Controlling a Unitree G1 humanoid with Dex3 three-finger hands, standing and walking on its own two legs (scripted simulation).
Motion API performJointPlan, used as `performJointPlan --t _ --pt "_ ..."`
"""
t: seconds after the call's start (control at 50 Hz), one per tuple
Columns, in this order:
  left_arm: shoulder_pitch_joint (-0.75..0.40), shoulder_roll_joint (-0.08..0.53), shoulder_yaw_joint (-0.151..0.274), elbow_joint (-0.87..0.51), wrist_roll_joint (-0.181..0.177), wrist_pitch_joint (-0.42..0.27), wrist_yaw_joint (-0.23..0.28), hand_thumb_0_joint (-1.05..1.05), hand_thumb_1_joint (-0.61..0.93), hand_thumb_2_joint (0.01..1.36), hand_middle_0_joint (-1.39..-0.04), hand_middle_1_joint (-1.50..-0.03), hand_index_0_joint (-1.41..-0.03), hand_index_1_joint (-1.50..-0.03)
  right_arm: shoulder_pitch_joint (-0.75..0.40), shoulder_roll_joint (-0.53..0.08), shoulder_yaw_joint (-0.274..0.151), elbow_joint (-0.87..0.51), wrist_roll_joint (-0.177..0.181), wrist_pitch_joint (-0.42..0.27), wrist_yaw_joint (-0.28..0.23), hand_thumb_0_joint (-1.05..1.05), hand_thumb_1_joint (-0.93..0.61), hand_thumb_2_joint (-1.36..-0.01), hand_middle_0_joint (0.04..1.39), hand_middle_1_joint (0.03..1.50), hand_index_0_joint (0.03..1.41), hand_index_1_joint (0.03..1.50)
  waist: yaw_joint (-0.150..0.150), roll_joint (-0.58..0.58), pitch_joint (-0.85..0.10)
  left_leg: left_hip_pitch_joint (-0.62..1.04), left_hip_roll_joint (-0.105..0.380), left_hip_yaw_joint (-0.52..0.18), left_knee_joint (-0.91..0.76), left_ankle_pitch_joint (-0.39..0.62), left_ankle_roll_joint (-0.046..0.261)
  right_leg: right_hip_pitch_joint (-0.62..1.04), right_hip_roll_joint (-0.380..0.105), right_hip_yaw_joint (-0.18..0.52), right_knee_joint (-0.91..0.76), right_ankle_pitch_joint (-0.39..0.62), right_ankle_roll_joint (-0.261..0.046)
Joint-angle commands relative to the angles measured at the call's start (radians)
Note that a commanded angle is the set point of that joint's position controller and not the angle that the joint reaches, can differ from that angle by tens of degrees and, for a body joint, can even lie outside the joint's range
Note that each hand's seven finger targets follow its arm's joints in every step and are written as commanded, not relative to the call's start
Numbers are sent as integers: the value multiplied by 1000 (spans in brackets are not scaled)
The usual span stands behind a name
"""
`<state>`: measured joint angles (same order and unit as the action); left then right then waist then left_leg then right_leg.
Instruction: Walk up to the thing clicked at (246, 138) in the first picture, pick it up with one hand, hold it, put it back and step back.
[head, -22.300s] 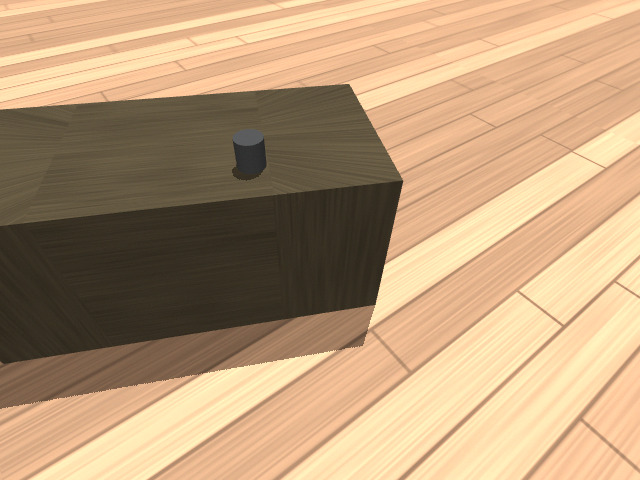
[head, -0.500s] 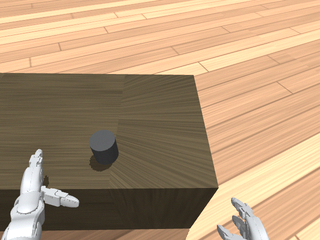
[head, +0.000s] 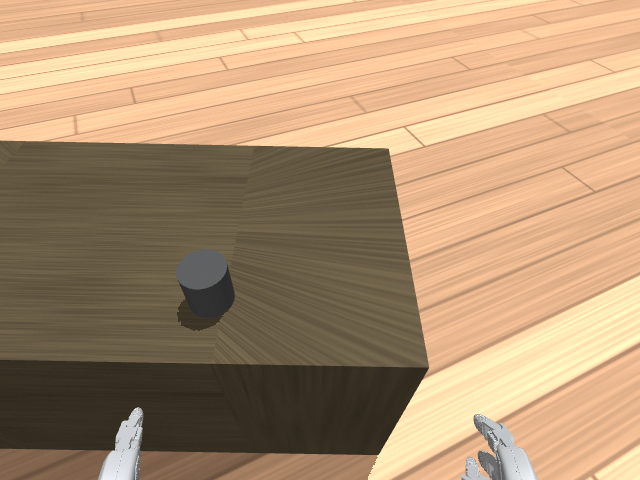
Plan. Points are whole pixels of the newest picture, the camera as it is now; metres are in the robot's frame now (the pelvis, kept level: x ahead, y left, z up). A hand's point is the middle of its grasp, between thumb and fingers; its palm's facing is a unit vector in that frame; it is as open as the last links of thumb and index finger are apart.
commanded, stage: home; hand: left
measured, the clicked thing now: (207, 284) +0.47 +0.19 -0.09
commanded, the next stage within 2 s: stand in 1.92 s
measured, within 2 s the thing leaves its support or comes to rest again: neither
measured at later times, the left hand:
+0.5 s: hand out of the picture +0.10 +0.24 -0.12, palm faces -0.06 -0.93 -0.37, open 17.7 cm
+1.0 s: hand out of the picture +0.06 +0.26 -0.11, palm faces -0.02 -0.93 -0.37, open 17.7 cm
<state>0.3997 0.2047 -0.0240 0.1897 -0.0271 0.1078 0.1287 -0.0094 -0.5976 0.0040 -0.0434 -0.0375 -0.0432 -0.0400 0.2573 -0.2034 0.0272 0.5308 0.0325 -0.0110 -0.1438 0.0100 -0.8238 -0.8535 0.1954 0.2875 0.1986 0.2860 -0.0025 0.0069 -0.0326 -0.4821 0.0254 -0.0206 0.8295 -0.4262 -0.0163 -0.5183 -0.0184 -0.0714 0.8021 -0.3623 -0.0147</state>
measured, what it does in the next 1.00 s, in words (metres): stands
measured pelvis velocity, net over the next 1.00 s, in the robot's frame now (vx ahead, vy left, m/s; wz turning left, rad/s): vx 0.00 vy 0.00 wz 0.01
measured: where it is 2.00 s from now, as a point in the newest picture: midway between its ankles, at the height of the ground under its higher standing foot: outside the picture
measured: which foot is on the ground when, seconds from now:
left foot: down 0.00-1.00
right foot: down 0.00-1.00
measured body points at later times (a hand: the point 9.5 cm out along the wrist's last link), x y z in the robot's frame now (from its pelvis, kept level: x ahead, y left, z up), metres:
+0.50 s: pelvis +0.00 +0.00 +0.01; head +0.00 +0.00 +0.46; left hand +0.10 +0.29 -0.09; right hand +0.11 -0.28 -0.10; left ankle +0.00 +0.13 -0.70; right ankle +0.03 -0.11 -0.70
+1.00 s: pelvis +0.00 +0.00 +0.04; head -0.02 -0.01 +0.49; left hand +0.06 +0.31 -0.08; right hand +0.08 -0.28 -0.10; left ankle +0.00 +0.13 -0.70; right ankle +0.03 -0.11 -0.70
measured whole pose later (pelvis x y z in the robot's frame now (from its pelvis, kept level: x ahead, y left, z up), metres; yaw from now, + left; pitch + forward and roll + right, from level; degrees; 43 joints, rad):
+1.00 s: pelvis +0.00 +0.00 +0.04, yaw +1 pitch -4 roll +0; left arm 0.16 0.34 -0.02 1.10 0.02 -0.01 0.01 0.00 -0.59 0.02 -0.05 -0.05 -0.05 -0.05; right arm 0.17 -0.33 0.00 1.08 -0.03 0.01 0.00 0.01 -0.90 -0.90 0.20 0.30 0.21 0.30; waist 0.01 0.02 0.02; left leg -0.10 0.00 -0.01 0.39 -0.22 -0.01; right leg -0.15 -0.03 -0.07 0.40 -0.18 0.00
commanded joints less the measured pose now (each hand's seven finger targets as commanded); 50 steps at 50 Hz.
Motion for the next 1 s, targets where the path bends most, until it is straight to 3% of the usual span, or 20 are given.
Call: performJointPlan --t 0.0,0.02,0.08,0.12,0.16,0.2,0.22,0.24,0.28,0.32,0.42,0.46,0.52,0.56,0.6,0.62,0.68,0.72,0.86,0.98 --pt "-41 94 45 -191 13 -52 18 0 -611 0 -37 -31 -36 -32 -78 -119 -45 -157 -9 -90 -12 0 -869 -887 198 297 198 297 -7 -13 -127 -3 -36 44 -129 80 37 88 1 14 -161 59 12" --pt "-34 83 38 -173 13 -48 18 0 -611 0 -36 -30 -35 -31 -77 -121 -46 -149 -9 -93 -10 0 -866 -885 198 296 198 296 -11 -31 -100 -18 -35 42 -131 64 37 79 1 14 -166 39 13" --pt "-12 99 54 -191 16 -45 17 0 -611 0 -38 -34 -38 -35 -79 -113 -44 -151 -9 -101 -6 0 -883 -895 200 299 200 299 2 -30 -142 -22 -40 45 -117 96 37 111 -4 19 -165 65 16" --pt "0 86 43 -164 17 -31 15 0 -611 0 -37 -33 -36 -33 -84 -115 -42 -150 -7 -111 -5 0 -891 -899 200 300 200 300 -7 -43 -88 -36 -37 46 -119 76 39 77 -5 26 -172 47 19" --pt "-34 113 72 -203 18 -36 18 0 -611 0 -37 -34 -37 -34 -77 -116 -44 -144 -9 -115 -3 0 -895 -901 201 301 201 301 -6 -21 -115 -29 -37 45 -119 72 38 81 -2 24 -165 43 16" --pt "-50 109 63 -211 18 -31 17 0 -611 0 -38 -35 -38 -35 -79 -117 -43 -146 -8 -121 -5 0 -895 -901 201 301 201 301 -10 -26 -97 -40 -37 44 -124 46 39 73 0 25 -168 17 15" --pt "-99 285 114 110 119 -83 -38 0 -540 61 -50 -55 -50 -55 -70 -253 -93 54 -128 -69 55 0 -896 -901 201 301 200 301 5 -9 -32 59 22 -71 -170 77 41 93 -71 125 -182 5 -56" --pt "-89 287 114 149 129 -107 -64 0 -556 52 -48 -52 -48 -52 -58 -269 -105 76 -132 -44 80 0 -896 -902 201 301 201 301 -2 2 -72 91 33 -76 -156 57 64 87 -80 138 -180 -12 -70" --pt "-115 272 86 210 111 -140 -92 0 -589 33 -45 -47 -45 -47 -75 -254 -103 77 -113 -34 110 0 -897 -901 201 301 201 301 3 25 -55 97 24 -85 -182 45 80 97 -79 144 -207 -24 -72" --pt "-155 274 74 273 94 -156 -105 0 -611 19 -43 -43 -42 -43 -73 -243 -95 103 -93 -35 131 0 -896 -901 201 301 201 301 -3 -11 -23 115 19 -68 -200 67 70 85 -88 159 -262 -65 -64" --pt "-180 304 69 439 73 -164 -107 0 -611 8 -41 -40 -40 -40 -94 -278 -99 187 -85 -34 140 0 -897 -901 201 301 200 301 7 52 -10 155 45 -100 -292 160 60 180 -74 122 -251 126 -36" --pt "-176 308 66 497 70 -167 -105 0 -611 8 -41 -40 -40 -40 -92 -274 -96 220 -79 -28 140 0 -897 -901 201 301 200 301 8 14 -33 190 40 -91 -292 231 54 235 -86 128 -275 224 -40" --pt "-202 330 65 567 65 -163 -102 0 -611 6 -40 -40 -40 -40 -72 -281 -88 274 -73 -18 137 0 -897 -901 200 301 200 301 -5 -2 -10 234 44 -87 -334 247 49 252 -97 140 -324 226 -39" --pt "-206 336 63 613 60 -159 -99 0 -611 4 -40 -39 -40 -39 -80 -294 -85 308 -70 -13 135 0 -897 -901 200 301 200 301 3 12 -5 241 47 -92 -366 265 45 292 -95 131 -344 238 -34" --pt "-207 342 61 654 58 -156 -96 0 -611 0 -39 -38 -39 -38 -89 -305 -82 333 -67 -11 133 0 -897 -901 200 301 200 301 7 11 -21 263 56 -94 -381 327 46 339 -98 122 -354 311 -30" --pt "-204 348 59 676 58 -155 -96 0 -611 4 -40 -39 -39 -39 -92 -305 -78 351 -65 -9 133 0 -897 -901 200 301 200 301 12 -1 1 271 50 -91 -391 307 40 325 -101 125 -376 276 -29" --pt "-230 356 56 722 54 -150 -94 0 -611 10 -41 -40 -40 -41 -83 -317 -73 391 -63 -6 129 0 -897 -901 201 301 200 301 2 1 -6 302 61 -90 -426 338 41 359 -106 123 -398 312 -26" --pt "-237 356 52 749 51 -147 -94 0 -605 23 -43 -44 -43 -44 -104 -325 -70 413 -62 -6 128 0 -897 -901 201 301 201 301 11 19 13 306 63 -95 -452 344 37 364 -103 117 -417 291 -20" --pt "-269 362 50 836 51 -138 -99 0 -611 19 -43 -43 -42 -43 -118 -332 -61 474 -59 -6 128 0 -897 -901 201 301 201 301 15 12 85 272 68 -102 -543 221 33 376 -99 119 -483 137 -3" --pt "-287 361 50 873 50 -141 -102 0 -608 22 -43 -44 -43 -44 -129 -331 -61 499 -58 -7 129 0 -897 -901 201 301 201 301 12 13 75 295 72 -98 -558 224 33 389 -104 126 -511 149 1"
